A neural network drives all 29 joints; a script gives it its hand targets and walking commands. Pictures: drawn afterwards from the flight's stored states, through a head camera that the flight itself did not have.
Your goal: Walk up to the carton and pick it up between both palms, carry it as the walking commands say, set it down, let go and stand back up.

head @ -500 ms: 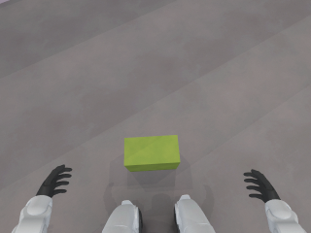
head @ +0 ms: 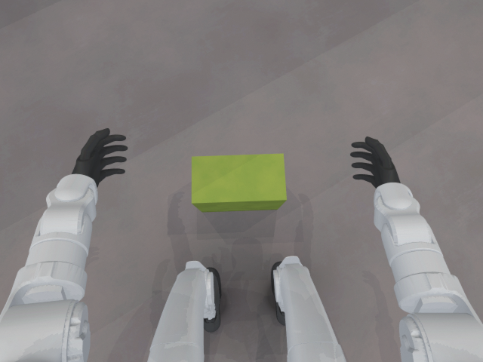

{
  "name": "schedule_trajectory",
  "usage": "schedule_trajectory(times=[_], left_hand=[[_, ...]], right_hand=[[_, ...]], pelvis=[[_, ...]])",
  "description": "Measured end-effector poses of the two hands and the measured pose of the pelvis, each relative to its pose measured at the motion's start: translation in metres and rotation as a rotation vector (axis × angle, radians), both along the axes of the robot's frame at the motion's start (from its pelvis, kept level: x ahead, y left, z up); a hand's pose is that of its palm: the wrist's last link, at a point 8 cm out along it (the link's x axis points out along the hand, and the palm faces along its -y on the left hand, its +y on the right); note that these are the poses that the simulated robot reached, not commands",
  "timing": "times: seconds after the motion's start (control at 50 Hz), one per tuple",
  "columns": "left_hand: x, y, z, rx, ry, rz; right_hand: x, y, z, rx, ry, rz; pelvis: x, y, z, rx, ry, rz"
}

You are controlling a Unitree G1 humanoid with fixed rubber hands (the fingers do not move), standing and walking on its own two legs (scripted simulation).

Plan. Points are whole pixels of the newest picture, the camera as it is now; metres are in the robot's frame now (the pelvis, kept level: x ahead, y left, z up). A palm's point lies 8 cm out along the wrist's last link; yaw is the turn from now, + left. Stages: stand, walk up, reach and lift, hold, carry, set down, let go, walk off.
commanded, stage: reach and lift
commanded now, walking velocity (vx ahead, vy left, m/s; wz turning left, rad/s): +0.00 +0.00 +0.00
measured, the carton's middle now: (238, 185) +0.48 +0.02 -0.56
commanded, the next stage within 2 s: none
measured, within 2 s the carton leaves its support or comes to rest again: neither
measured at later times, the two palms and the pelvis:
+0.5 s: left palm (115, 131) +0.49 +0.24 -0.12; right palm (358, 139) +0.48 -0.22 -0.15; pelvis +0.02 -0.01 -0.02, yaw +2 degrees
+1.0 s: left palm (144, 163) +0.47 +0.24 -0.28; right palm (323, 166) +0.47 -0.19 -0.30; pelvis -0.03 +0.00 -0.15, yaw +4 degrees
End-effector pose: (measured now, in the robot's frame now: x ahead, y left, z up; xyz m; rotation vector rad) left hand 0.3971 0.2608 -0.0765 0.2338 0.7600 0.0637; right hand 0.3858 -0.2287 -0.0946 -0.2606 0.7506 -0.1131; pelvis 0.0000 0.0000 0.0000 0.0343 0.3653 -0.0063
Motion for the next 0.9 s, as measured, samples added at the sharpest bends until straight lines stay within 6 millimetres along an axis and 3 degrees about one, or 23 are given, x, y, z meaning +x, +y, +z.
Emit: schedule_trajectory(times=[0.26, 0.42, 0.5, 0.62, 0.9], left_hand=[[0.068, -0.007, -0.029, -0.035, -0.085, 0.053], [0.096, -0.021, -0.036, -0.053, -0.135, 0.043], [0.093, -0.018, -0.043, -0.074, -0.132, 0.062], [0.078, -0.011, -0.070, -0.098, -0.087, 0.082], [0.082, -0.022, -0.172, -0.140, -0.102, 0.098]], right_hand=[[0.073, 0.013, -0.034, 0.065, -0.063, -0.004], [0.098, 0.013, -0.049, 0.094, -0.093, -0.002], [0.097, 0.013, -0.055, 0.097, -0.088, -0.007], [0.089, 0.021, -0.075, 0.106, -0.069, -0.013], [0.090, 0.040, -0.176, 0.117, -0.086, -0.053]], pelvis=[[0.017, 0.001, -0.015, 0.001, 0.248, 0.013], [0.019, -0.007, -0.022, 0.012, 0.336, 0.021], [0.018, -0.008, -0.025, 0.014, 0.358, 0.023], [0.009, -0.006, -0.037, 0.012, 0.395, 0.028], [-0.032, -0.003, -0.125, 0.006, 0.441, 0.053]])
